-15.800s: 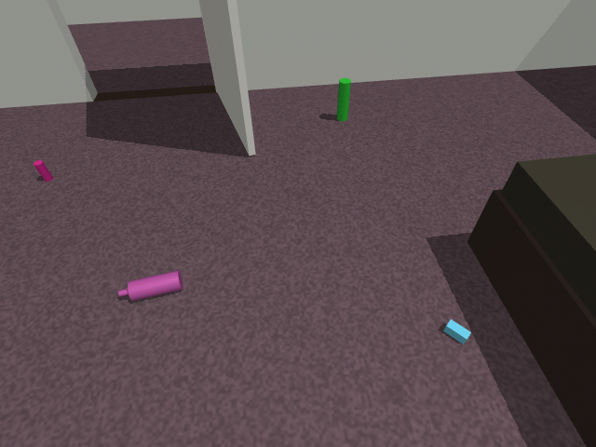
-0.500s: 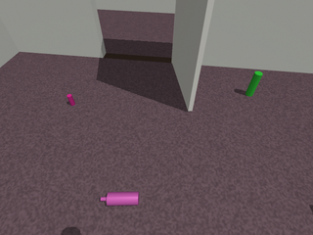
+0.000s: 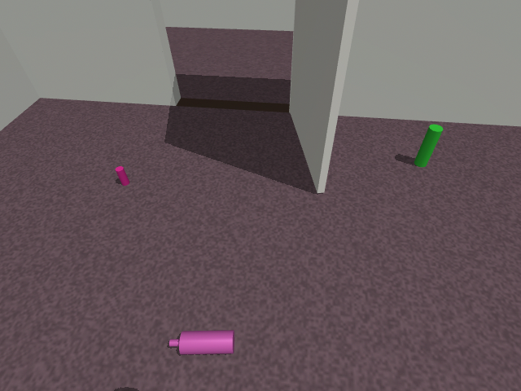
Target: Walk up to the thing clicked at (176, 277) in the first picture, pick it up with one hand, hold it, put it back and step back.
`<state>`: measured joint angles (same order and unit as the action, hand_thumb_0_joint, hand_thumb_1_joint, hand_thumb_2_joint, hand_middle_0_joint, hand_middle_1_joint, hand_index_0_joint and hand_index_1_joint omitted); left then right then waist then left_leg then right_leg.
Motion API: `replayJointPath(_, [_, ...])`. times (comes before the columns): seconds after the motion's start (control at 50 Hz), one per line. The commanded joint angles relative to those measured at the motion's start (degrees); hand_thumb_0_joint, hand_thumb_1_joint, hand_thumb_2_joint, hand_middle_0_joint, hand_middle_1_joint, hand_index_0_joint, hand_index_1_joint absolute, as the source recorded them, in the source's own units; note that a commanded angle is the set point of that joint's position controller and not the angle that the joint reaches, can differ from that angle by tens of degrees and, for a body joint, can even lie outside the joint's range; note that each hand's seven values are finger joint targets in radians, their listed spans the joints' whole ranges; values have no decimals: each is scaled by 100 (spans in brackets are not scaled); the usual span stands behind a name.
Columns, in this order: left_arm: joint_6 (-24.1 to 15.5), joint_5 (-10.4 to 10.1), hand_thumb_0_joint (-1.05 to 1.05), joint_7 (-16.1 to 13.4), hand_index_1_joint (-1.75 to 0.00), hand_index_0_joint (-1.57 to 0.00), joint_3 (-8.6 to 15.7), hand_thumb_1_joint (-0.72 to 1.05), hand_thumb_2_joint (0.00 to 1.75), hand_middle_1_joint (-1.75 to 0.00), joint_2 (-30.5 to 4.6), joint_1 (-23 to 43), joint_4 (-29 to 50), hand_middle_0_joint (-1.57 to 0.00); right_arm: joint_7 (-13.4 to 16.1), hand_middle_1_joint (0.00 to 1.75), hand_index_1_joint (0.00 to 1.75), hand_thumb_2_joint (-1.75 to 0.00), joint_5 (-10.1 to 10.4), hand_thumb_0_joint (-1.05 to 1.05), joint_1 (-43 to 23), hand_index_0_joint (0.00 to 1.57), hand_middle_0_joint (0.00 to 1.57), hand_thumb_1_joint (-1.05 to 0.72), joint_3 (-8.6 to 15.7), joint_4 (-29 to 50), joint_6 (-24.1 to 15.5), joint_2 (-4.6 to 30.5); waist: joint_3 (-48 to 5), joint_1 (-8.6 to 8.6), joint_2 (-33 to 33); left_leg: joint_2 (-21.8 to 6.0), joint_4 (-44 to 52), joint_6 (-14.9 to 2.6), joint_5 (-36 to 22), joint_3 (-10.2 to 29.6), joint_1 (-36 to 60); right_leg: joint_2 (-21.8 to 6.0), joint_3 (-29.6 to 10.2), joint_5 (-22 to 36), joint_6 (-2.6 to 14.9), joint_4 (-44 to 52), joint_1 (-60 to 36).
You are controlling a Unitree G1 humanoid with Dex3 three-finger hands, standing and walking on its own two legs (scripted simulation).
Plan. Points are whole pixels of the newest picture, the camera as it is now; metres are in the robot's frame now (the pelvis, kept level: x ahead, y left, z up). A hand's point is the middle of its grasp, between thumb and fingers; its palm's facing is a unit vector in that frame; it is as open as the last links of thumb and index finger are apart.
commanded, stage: walk up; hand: left
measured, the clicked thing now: (201, 342) +0.47 +0.25 -0.74
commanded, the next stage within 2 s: stand in 1.84 s
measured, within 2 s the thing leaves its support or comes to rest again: neither
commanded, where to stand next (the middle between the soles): +0.08 -0.02 m, yaw -1 degrees
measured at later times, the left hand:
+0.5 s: hand out of the picture +0.16 +0.28 -0.17, palm faces -0.03 -0.93 -0.37, open 7.4 cm
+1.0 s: hand out of the picture +0.07 +0.29 -0.15, palm faces +0.04 -0.91 -0.41, open 7.4 cm
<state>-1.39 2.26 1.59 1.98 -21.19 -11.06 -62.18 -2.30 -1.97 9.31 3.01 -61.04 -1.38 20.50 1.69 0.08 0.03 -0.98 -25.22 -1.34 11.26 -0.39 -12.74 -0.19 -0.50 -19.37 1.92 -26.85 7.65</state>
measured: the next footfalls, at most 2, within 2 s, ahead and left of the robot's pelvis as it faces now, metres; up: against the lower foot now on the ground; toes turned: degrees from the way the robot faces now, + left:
left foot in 0.28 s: +0.20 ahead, +0.13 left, +0.00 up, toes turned +1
right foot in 0.62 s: +0.08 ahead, -0.12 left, +0.00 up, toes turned -1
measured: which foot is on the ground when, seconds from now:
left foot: down 0.00-0.06, up 0.08-0.26, down 0.28-0.64, up 0.66-0.94, down 0.96-1.00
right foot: down 0.00-0.30, up 0.32-0.60, down 0.62-0.98, up 1.00-1.00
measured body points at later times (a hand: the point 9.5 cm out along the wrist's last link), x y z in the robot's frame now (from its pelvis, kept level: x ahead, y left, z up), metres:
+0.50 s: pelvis +0.06 +0.01 -0.02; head +0.14 +0.02 +0.43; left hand +0.17 +0.33 -0.14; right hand +0.21 -0.28 -0.13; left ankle +0.16 +0.13 -0.74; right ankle +0.02 -0.12 -0.67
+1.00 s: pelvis +0.02 +0.00 -0.02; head +0.03 +0.00 +0.43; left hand +0.07 +0.33 -0.12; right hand +0.07 -0.32 -0.14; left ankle -0.02 +0.13 -0.74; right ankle +0.04 -0.12 -0.73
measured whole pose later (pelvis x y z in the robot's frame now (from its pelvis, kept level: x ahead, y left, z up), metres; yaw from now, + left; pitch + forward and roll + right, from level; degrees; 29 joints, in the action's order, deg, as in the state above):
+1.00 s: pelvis +0.02 +0.00 -0.02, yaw +3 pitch -2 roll +3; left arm 0.8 2.3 1.4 4.3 -23.3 -15.8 -46.6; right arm -1.7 -2.4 17.9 3.5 -53.6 -0.2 22.2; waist 4.5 -0.8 -2.6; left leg 3.0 -32.4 -1.0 20.3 -0.1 -9.7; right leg -4.5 0.4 -24.8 1.8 -43.7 19.0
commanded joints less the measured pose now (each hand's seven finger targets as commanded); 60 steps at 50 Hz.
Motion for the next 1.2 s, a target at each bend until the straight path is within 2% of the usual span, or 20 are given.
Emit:
replayJointPath(0.0, [-169, 8, 0, -51, -30, -20, 320, 90, 90, -30, -1259, -252, 458, -20, 34, 30, 30, -90, 46, 0, -442, 20, 20, -90, 299, 726, -23, 1333, 74, -179, 77, -395, 174, -384, 2410, 818, -439, -481, -1018, -1656, 380, 1098, 299])
replayJointPath(0.04, [-226, 31, 0, -88, -30, -20, 490, 90, 90, -30, -1806, -561, 488, -20, 19, 30, 30, -90, 12, 0, -764, 20, 20, -90, 250, 925, 19, 1147, 1022, -418, -873, 171, -1687, 8, 1612, -79, -2378, -1609, -2635, -2283, 879, 2045, -614])
replayJointPath(0.06, [-277, 17, 0, -126, -30, -20, 506, 90, 90, -30, -1804, -543, 623, -20, 38, 30, 30, -90, -6, 0, -650, 20, 20, -90, 231, 940, -21, 1174, 1225, -402, -653, -64, -1889, 22, 1366, 315, -2668, -1917, -2669, -774, 1102, 1837, -831])
replayJointPath(0.14, [-303, -92, 0, -224, -30, -20, 440, 90, 90, -30, -1540, -655, 798, -20, 2, 30, 30, -90, 0, 0, -354, 20, 20, -90, 245, 1032, -55, 1121, 501, -234, -701, -232, -1694, 12, 1284, 250, -2088, -1479, -1147, 3928, 924, 827, -1494])
replayJointPath(0.22, [-91, -262, 0, -329, -30, -20, 275, 90, 90, -30, -1307, 171, 1128, -20, 95, 30, 30, -90, 128, 0, 184, 20, 20, -90, 232, 735, -14, 944, -19, 157, -640, 113, -287, -75, -883, -259, 368, -826, -124, 4597, 363, -474, 101])
replayJointPath(0.26, [9, -465, 0, -351, -30, -20, 176, 90, 90, -30, -1034, -24, 1247, -20, 238, 30, 30, -90, 145, 0, 589, 20, 20, -90, 422, 726, -13, 1589, -692, 391, 582, -755, -174, -412, -4873, 572, 1934, -71, 64, 2912, -139, -1890, 1111])
replayJointPath(0.3, [240, -479, 0, -452, -30, -20, 257, 90, 90, -30, -1099, -524, 1108, -20, 334, 30, 30, -90, 282, 0, 432, 20, 20, -90, 466, 926, 71, 1877, -1211, 228, 1204, -2138, -44, -1642, -6109, 2085, 1413, 431, -436, -1958, -194, -3969, 971])
replayJointPath(0.5, [457, -297, 0, -316, -30, -20, 386, 90, 90, -30, -1046, -715, 1228, -20, 452, 30, 30, -90, 115, 0, -599, 20, 20, -90, 376, 1641, 270, 1532, -750, -110, 898, -1621, -364, -1272, -3222, 966, 3, -5, -241, -909, -243, -2705, 974])
replayJointPath(0.58, [341, -99, 0, -248, -30, -20, 527, 90, 90, -30, -1163, -902, 1258, -20, 321, 30, 30, -90, 163, 0, -789, 20, 20, -90, 348, 1845, 429, 1428, -732, -296, 805, -1178, -1081, -619, -1345, 857, -988, -36, -36, 425, -1, -734, 115])
replayJointPath(0.62, [263, 4, 0, -255, -30, -20, 742, 90, 90, -30, -2202, -225, 1729, -20, 343, 30, 30, -90, 225, 0, -617, 20, 20, -90, 268, 1952, 478, 989, -94, -242, -1712, 693, -3292, 105, 2483, 183, -2036, -2443, -3263, 1153, 1157, 950, 1242])
replayJointPath(0.64, [216, 69, 0, -276, -30, -20, 745, 90, 90, -30, -2449, -26, 1909, -20, 423, 30, 30, -90, 157, 0, -872, 20, 20, -90, 389, 1957, 527, 1335, 67, -406, -1564, 677, -4576, 110, 2743, 1169, -1590, -2824, -3753, 1697, 1833, 978, 2086])
replayJointPath(0.7, [203, -12, 0, -362, -30, -20, 627, 90, 90, -30, -1583, 785, 2040, -20, 364, 30, 30, -90, 283, 0, 13, 20, 20, -90, 418, 1679, 508, 1281, 35, 228, -580, 847, -5356, 202, 1620, 1199, -1806, -1481, -1318, 2795, 1025, 19, 1375])
replayJointPath(0.74, [121, 28, 0, -354, -30, -20, 598, 90, 90, -30, -1338, 537, 2119, -20, 369, 30, 30, -90, 237, 0, 265, 20, 20, -90, 374, 1573, 395, 1399, -563, -29, -721, 645, -5002, 307, 1470, 942, -1750, -1342, -1204, 2203, 1043, -110, 320])
replayJointPath(0.8, [1, 122, 0, -268, -30, -20, 645, 90, 90, -30, -1370, -163, 1996, -20, 232, 30, 30, -90, 139, 0, -69, 20, 20, -90, 288, 1606, 197, 1350, -703, -509, -1067, 297, -2748, 289, 1691, 456, -2067, -1316, -1507, -1266, 1003, 435, -993])
replayJointPath(0.86, [6, 71, 0, -126, -30, -20, 764, 90, 90, -30, -1776, -755, 1878, -20, 98, 30, 30, -90, 15, 0, -192, 20, 20, -90, 291, 1644, 41, 1378, -162, -679, -1258, 234, -1208, 134, 2392, 168, -1615, -1624, -1772, -1403, 1200, 516, -705])
replayJointPath(0.92, [94, -20, 0, -39, -30, -20, 596, 90, 90, -30, -1544, -215, 2042, -20, 142, 30, 30, -90, 13, 0, 1037, 20, 20, -90, 353, 1148, -129, 1226, -198, 214, -507, 341, 882, -154, 670, -84, 993, -962, -554, -633, 570, -515, 1036])
replayJointPath(0.96, [75, -93, 0, -66, -30, -20, 453, 90, 90, -30, -1028, 355, 2301, -20, 183, 30, 30, -90, -127, 0, 1315, 20, 20, -90, 593, 1264, -196, 2363, 260, 479, 1178, -2004, 1584, -1176, 3681, 4001, 1333, 95, 143, -1362, -87, -2612, 3709])
replayJointPath(0.98, [-8, -41, 0, -100, -30, -20, 551, 90, 90, -30, -1556, 612, 2248, -20, 174, 30, 30, -90, 40, 0, 1120, 20, 20, -90, 625, 1325, -219, 2424, 921, 493, 764, -2360, 1662, -1662, 3206, 4064, 496, -373, -585, -1106, -17, -2932, 3443])
replayJointPath(1.06, [-147, -138, 0, -18, -30, -20, 466, 90, 90, -30, -1347, -227, 1717, -20, 204, 30, 30, -90, 53, 0, 741, 20, 20, -90, 328, 1472, -288, 1701, 553, 103, 930, -1142, 776, -1071, -84, 1513, 492, -297, -202, -458, -88, -2110, 2303])
replayJointPath(1.18, [-201, -196, 0, -276, -30, -20, 404, 90, 90, -30, -1280, -580, 1282, -20, 249, 30, 30, -90, 290, 0, 326, 20, 20, -90, 154, 1588, 111, 1245, -57, -266, 641, -379, -1389, -325, -2166, 321, -461, -51, 184, 2122, 4, 63, -194])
